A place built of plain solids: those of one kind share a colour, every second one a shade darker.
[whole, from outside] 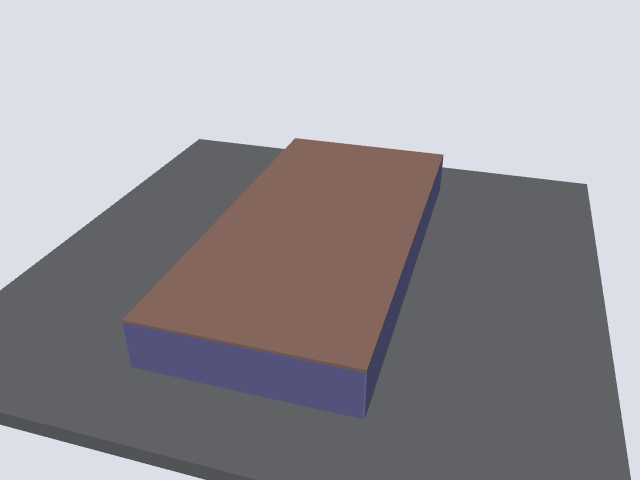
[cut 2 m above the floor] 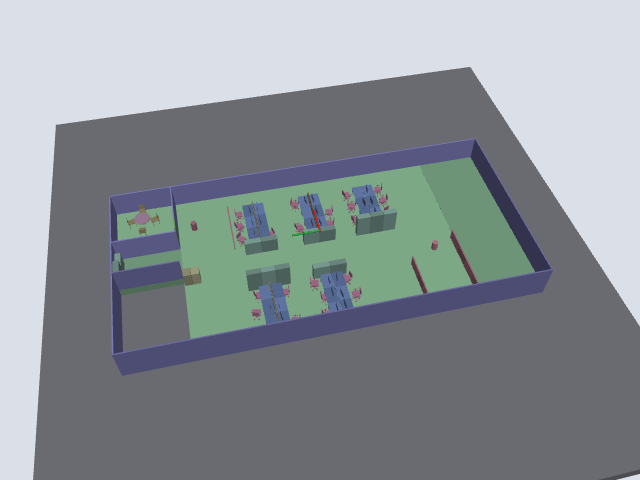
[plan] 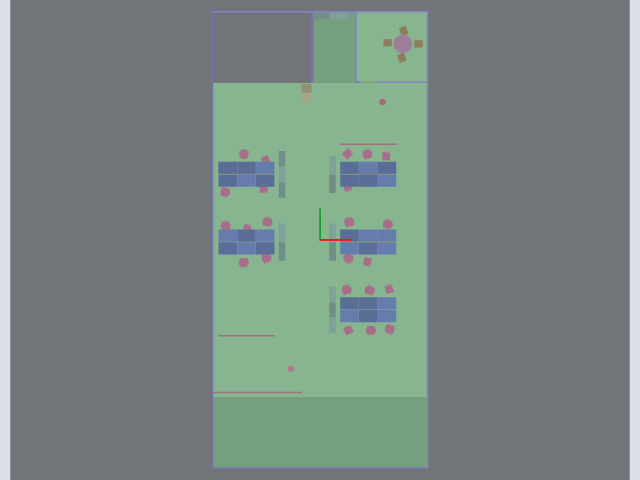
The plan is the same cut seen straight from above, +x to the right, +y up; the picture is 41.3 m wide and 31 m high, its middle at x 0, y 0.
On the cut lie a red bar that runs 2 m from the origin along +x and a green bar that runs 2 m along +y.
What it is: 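One storey of an office; an open floor with rows of desks, a band of small rooms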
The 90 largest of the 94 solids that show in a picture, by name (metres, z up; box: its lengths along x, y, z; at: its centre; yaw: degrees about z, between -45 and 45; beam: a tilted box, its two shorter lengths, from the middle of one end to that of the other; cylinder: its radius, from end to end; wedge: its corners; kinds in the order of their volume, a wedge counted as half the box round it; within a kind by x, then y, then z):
{
 "floor_1": {"box": [0.1, 4.55, 0.68], "at": [-0.48, 12.41, 0.29]},
 "floor_2": {"box": [13.8, 4.55, 0.68], "at": [0.0, -12.41, 0.29]},
 "floor_3": {"box": [13.8, 20.27, 0.68], "at": [0.0, 0.0, 0.29]},
 "floor_4": {"box": [2.69, 4.55, 0.68], "at": [0.92, 12.41, 0.29]},
 "floor_5": {"box": [4.53, 4.55, 0.68], "at": [4.63, 12.41, 0.29]},
 "roof_1": {"box": [14.0, 29.57, 0.2], "at": [0.0, 0.0, 3.33]},
 "wall_1": {"box": [0.1, 29.57, 3.28], "at": [-6.95, 0.0, 1.59]},
 "wall_2": {"box": [0.1, 4.55, 2.6], "at": [-0.48, 12.41, 1.93]},
 "wall_3": {"box": [13.8, 0.1, 3.28], "at": [0.0, -14.74, 1.59]},
 "wall_4": {"box": [13.8, 0.1, 3.28], "at": [0.0, 14.74, 1.59]},
 "wall_5": {"box": [0.1, 4.55, 2.6], "at": [2.32, 12.41, 1.93]},
 "wall_6": {"box": [3.31, 0.1, 2.6], "at": [5.25, 10.19, 1.93]},
 "wall_7": {"box": [0.1, 29.57, 3.28], "at": [6.95, 0.0, 1.59]},
 "cabinet_1": {"box": [0.43, 1.2, 1.23], "at": [-2.45, -0.74, 1.25]},
 "cabinet_2": {"box": [0.43, 1.2, 1.23], "at": [-2.45, 0.47, 1.25]},
 "cabinet_3": {"box": [0.43, 1.0, 1.88], "at": [-2.45, 3.23, 1.58]},
 "cabinet_4": {"box": [0.43, 1.0, 1.88], "at": [-2.45, 4.24, 1.58]},
 "cabinet_5": {"box": [0.43, 1.0, 1.88], "at": [-2.45, 5.25, 1.58]},
 "cabinet_6": {"box": [1.0, 0.43, 1.88], "at": [0.13, 14.46, 1.58]},
 "cabinet_7": {"box": [0.43, 1.0, 1.88], "at": [0.81, -5.52, 1.58]},
 "cabinet_8": {"box": [0.43, 1.0, 1.88], "at": [0.81, -4.51, 1.58]},
 "cabinet_9": {"box": [0.43, 1.0, 1.88], "at": [0.81, -3.5, 1.58]},
 "cabinet_10": {"box": [0.43, 1.2, 1.23], "at": [0.81, -0.74, 1.25]},
 "cabinet_11": {"box": [0.43, 1.2, 1.23], "at": [0.81, 0.47, 1.25]},
 "cabinet_12": {"box": [0.43, 1.2, 1.23], "at": [0.81, 3.64, 1.25]},
 "cabinet_13": {"box": [0.43, 1.2, 1.23], "at": [0.81, 4.85, 1.25]},
 "cabinet_14": {"box": [1.2, 0.43, 1.23], "at": [1.24, 14.46, 1.25]},
 "desk_1": {"box": [1.2, 0.8, 0.032], "at": [-5.96, -0.54, 1.36]},
 "desk_2": {"box": [1.2, 0.8, 0.032], "at": [-5.96, 0.28, 1.36]},
 "desk_3": {"box": [1.2, 0.8, 0.032], "at": [-5.96, 3.84, 1.36]},
 "desk_4": {"box": [1.2, 0.8, 0.032], "at": [-5.96, 4.66, 1.36]},
 "desk_5": {"box": [1.2, 0.8, 0.032], "at": [-4.75, -0.54, 1.36]},
 "desk_6": {"box": [1.2, 0.8, 0.032], "at": [-4.75, 0.28, 1.36]},
 "desk_7": {"box": [1.2, 0.8, 0.032], "at": [-4.75, 3.84, 1.36]},
 "desk_8": {"box": [1.2, 0.8, 0.032], "at": [-4.75, 4.66, 1.36]},
 "desk_9": {"box": [1.2, 0.8, 0.032], "at": [-3.54, -0.54, 1.36]},
 "desk_10": {"box": [1.2, 0.8, 0.032], "at": [-3.54, 0.28, 1.36]},
 "desk_11": {"box": [1.2, 0.8, 0.032], "at": [-3.54, 3.84, 1.36]},
 "desk_12": {"box": [1.2, 0.8, 0.032], "at": [-3.54, 4.66, 1.36]},
 "desk_13": {"box": [1.2, 0.8, 0.032], "at": [1.91, -4.92, 1.36]},
 "desk_14": {"box": [1.2, 0.8, 0.032], "at": [1.91, -4.1, 1.36]},
 "desk_15": {"box": [1.2, 0.8, 0.032], "at": [1.91, -0.54, 1.36]},
 "desk_16": {"box": [1.2, 0.8, 0.032], "at": [1.91, 0.28, 1.36]},
 "desk_17": {"box": [1.2, 0.8, 0.032], "at": [1.91, 3.84, 1.36]},
 "desk_18": {"box": [1.2, 0.8, 0.032], "at": [1.91, 4.66, 1.36]},
 "desk_19": {"box": [1.2, 0.8, 0.032], "at": [3.12, -4.92, 1.36]},
 "desk_20": {"box": [1.2, 0.8, 0.032], "at": [3.12, -4.1, 1.36]},
 "desk_21": {"box": [1.2, 0.8, 0.032], "at": [3.12, -0.54, 1.36]},
 "desk_22": {"box": [1.2, 0.8, 0.032], "at": [3.12, 0.28, 1.36]},
 "desk_23": {"box": [1.2, 0.8, 0.032], "at": [3.12, 3.84, 1.36]},
 "desk_24": {"box": [1.2, 0.8, 0.032], "at": [3.12, 4.66, 1.36]},
 "desk_25": {"box": [1.2, 0.8, 0.032], "at": [4.33, -4.92, 1.36]},
 "desk_26": {"box": [1.2, 0.8, 0.032], "at": [4.33, -4.1, 1.36]},
 "desk_27": {"box": [1.2, 0.8, 0.032], "at": [4.33, -0.54, 1.36]},
 "desk_28": {"box": [1.2, 0.8, 0.032], "at": [4.33, 0.28, 1.36]},
 "desk_29": {"box": [1.2, 0.8, 0.032], "at": [4.33, 3.84, 1.36]},
 "desk_30": {"box": [1.2, 0.8, 0.032], "at": [4.33, 4.66, 1.36]},
 "copier_1": {"box": [0.66, 0.57, 1.15], "at": [-0.87, 9.22, 1.21]},
 "copier_2": {"box": [0.66, 0.57, 1.15], "at": [-0.87, 9.8, 1.21]},
 "officechair_1": {"box": [0.52, 0.52, 0.08], "at": [-6.12, 3.12, 1.16], "yaw": -17.0},
 "officechair_2": {"box": [0.52, 0.52, 0.08], "at": [-6.09, 0.89, 1.14], "yaw": 9.3},
 "officechair_3": {"box": [0.52, 0.52, 0.08], "at": [-4.93, -1.43, 1.12], "yaw": -4.0},
 "officechair_4": {"box": [0.52, 0.52, 0.08], "at": [-4.9, 5.54, 1.13], "yaw": -13.7},
 "officechair_5": {"box": [0.5, 0.48, 0.08], "at": [-3.5, 5.13, 1.14], "yaw": 18.9},
 "officechair_6": {"box": [0.52, 0.52, 0.08], "at": [-3.47, -1.14, 1.12], "yaw": 15.2},
 "officechair_7": {"box": [0.52, 0.52, 0.08], "at": [-3.4, 1.15, 1.16], "yaw": -9.6},
 "officechair_8": {"box": [0.52, 0.52, 0.08], "at": [1.73, -3.23, 1.13], "yaw": 11.2},
 "officechair_9": {"box": [0.5, 0.48, 0.08], "at": [1.75, 5.54, 1.15], "yaw": -44.7},
 "officechair_10": {"box": [0.48, 0.5, 0.08], "at": [1.82, -5.83, 1.18], "yaw": 25.8},
 "officechair_11": {"box": [0.52, 0.52, 0.08], "at": [1.84, -1.17, 1.15], "yaw": -21.3},
 "officechair_12": {"box": [0.52, 0.52, 0.08], "at": [1.89, 1.14, 1.18], "yaw": 12.7},
 "officechair_13": {"box": [0.52, 0.52, 0.08], "at": [3.06, 5.53, 1.16], "yaw": 20.5},
 "officechair_14": {"box": [0.5, 0.48, 0.08], "at": [3.07, -1.39, 1.11], "yaw": -8.6},
 "officechair_15": {"box": [0.52, 0.52, 0.08], "at": [3.2, -3.27, 1.18], "yaw": -19.0},
 "officechair_16": {"box": [0.52, 0.52, 0.08], "at": [3.28, -5.81, 1.15], "yaw": -5.3},
 "officechair_17": {"box": [0.5, 0.48, 0.08], "at": [4.28, 5.4, 1.16], "yaw": 0.5},
 "officechair_18": {"box": [0.52, 0.52, 0.08], "at": [4.37, 1.0, 1.13], "yaw": -21.2},
 "officechair_19": {"box": [0.5, 0.48, 0.08], "at": [4.48, -3.2, 1.12], "yaw": 16.4},
 "officechair_20": {"box": [0.52, 0.52, 0.08], "at": [4.5, -5.74, 1.11], "yaw": -14.6},
 "guard_1": {"box": [1.14, 0.03, 0.84], "at": [-4.75, -6.18, 1.09]},
 "guard_2": {"box": [3.65, 0.1, 0.05], "at": [-4.75, -6.18, 1.54]},
 "guard_3": {"box": [1.35, 0.03, 0.84], "at": [-4.73, -9.85, 1.09]},
 "guard_4": {"box": [5.72, 0.1, 0.05], "at": [-4.02, -9.85, 1.54]},
 "guard_5": {"box": [1.14, 0.03, 0.84], "at": [-3.55, -6.18, 1.09]},
 "guard_6": {"box": [1.35, 0.03, 0.84], "at": [-3.31, -9.85, 1.09]},
 "guard_7": {"box": [1.35, 0.03, 0.84], "at": [-1.9, -9.85, 1.09]},
 "guard_8": {"box": [3.67, 0.1, 0.05], "at": [3.12, 6.18, 1.54]},
 "bin_1": {"cylinder": 0.21, "from": [-1.87, -8.3, 0.63], "to": [-1.87, -8.3, 1.34]},
 "bin_2": {"cylinder": 0.21, "from": [4.04, 8.91, 0.63], "to": [4.04, 8.91, 1.34]},
 "meetingtable_1": {"cylinder": 0.6, "from": [5.35, 12.66, 1.34], "to": [5.35, 12.66, 1.38]}
}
